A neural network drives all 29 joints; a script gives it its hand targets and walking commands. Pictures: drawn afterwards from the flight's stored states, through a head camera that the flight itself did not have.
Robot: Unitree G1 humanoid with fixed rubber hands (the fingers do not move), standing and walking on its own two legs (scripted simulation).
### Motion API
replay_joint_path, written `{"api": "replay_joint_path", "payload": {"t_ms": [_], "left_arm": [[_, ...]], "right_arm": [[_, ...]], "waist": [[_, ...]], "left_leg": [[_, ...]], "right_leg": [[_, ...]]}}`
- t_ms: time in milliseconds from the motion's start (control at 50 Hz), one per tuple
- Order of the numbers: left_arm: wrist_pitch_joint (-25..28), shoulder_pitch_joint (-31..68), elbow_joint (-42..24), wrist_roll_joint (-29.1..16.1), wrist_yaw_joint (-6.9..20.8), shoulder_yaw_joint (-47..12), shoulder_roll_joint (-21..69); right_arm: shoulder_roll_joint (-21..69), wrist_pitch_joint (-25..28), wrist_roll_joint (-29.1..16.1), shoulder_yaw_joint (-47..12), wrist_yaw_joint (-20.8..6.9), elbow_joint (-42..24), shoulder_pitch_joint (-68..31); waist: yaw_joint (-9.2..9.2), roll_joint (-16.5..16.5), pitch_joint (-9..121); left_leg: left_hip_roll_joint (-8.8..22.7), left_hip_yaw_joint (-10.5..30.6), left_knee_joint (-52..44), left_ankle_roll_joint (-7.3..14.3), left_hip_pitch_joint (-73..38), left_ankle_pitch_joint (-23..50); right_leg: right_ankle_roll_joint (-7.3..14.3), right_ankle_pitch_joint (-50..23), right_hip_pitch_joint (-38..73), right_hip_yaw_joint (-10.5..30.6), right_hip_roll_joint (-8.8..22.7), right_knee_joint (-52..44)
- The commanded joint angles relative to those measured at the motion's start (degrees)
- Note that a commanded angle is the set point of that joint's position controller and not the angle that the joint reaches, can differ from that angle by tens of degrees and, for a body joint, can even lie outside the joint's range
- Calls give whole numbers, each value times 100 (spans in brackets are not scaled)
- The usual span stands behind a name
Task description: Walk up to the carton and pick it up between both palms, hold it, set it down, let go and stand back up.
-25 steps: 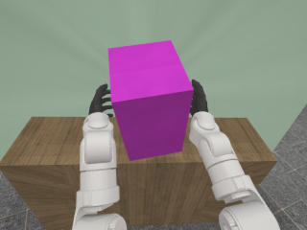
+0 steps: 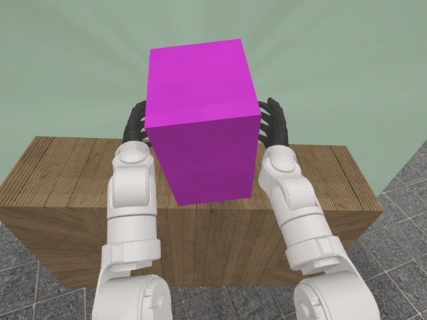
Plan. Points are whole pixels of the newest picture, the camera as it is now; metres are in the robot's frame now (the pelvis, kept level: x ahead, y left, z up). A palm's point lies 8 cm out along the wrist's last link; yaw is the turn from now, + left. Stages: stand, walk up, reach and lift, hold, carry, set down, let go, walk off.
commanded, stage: hold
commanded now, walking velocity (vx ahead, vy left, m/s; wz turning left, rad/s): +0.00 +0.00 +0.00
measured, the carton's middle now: (206, 131) +0.44 +0.01 +0.15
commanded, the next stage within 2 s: none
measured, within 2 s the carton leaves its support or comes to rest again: neither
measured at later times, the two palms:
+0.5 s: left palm (101, 147) +0.36 +0.19 +0.18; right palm (249, 140) +0.38 -0.06 +0.18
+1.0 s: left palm (126, 143) +0.36 +0.15 +0.19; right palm (273, 137) +0.37 -0.10 +0.20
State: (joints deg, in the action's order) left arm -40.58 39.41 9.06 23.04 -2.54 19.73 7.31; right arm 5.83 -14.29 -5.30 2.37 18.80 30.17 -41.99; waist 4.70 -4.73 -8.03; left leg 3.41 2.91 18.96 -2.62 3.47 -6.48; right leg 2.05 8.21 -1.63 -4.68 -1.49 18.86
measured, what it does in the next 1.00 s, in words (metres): stands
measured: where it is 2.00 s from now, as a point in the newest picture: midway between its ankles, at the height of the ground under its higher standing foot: outside the picture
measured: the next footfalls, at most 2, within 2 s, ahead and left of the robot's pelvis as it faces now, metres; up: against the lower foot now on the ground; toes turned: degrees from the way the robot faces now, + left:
none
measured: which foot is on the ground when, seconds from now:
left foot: down 0.00-1.00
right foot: down 0.00-1.00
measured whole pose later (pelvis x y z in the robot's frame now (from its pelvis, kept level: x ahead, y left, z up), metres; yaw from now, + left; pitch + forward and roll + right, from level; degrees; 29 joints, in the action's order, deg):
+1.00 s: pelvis +0.01 +0.01 +0.00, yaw -1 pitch -13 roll +0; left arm -46.5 36.2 2.6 25.4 -2.1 18.6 9.2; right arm 3.2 -18.3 -9.7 -2.1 20.1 28.4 -42.0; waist 4.8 -4.2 -8.5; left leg 2.8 1.5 20.2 -2.3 -1.8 -8.6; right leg 1.1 9.6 3.7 -3.6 -0.7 19.2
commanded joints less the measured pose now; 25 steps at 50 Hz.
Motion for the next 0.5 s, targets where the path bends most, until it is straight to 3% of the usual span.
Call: {"api": "replay_joint_path", "payload": {"t_ms": [0,160,260,400,480], "left_arm": [[422,4134,-1418,-846,1158,-2949,2319],[105,4005,-2303,-811,1370,-3256,2315],[-18,3879,-2345,-870,1415,-3468,2478],[-76,3728,-2175,-986,1353,-3660,2786],[-5,3741,-2115,-1028,1234,-3679,2869]], "right_arm": [[3216,306,-770,-2650,-777,-2248,-4428],[2877,41,-1073,-2634,-661,-2474,-3847],[2570,-29,-1002,-2413,-703,-2515,-3703],[2284,70,-753,-2116,-906,-2531,-3801],[2274,165,-676,-2099,-1035,-2459,-3942]], "waist": [[-60,532,4033],[175,974,3284],[367,1140,2895],[528,1114,2789],[469,968,2955]], "left_leg": [[-631,-469,126,382,-880,1110],[-621,-441,279,81,-1386,1863],[-539,-420,260,-102,-1572,1919],[-328,-328,80,-178,-1611,1727],[-239,-273,52,-157,-1662,1782]], "right_leg": [[-943,-2070,1777,156,147,-108],[-748,-2063,1459,-65,13,-146],[-568,-1391,1086,-261,-108,-257],[-371,-679,894,-424,-240,-292],[-329,-556,865,-430,-280,-265]]}}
